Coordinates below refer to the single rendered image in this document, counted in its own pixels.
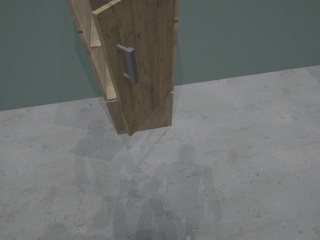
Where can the handle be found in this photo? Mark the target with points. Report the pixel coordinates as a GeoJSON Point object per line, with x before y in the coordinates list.
{"type": "Point", "coordinates": [131, 62]}

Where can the cupboard door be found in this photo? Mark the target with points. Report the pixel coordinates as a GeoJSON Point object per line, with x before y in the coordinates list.
{"type": "Point", "coordinates": [147, 26]}

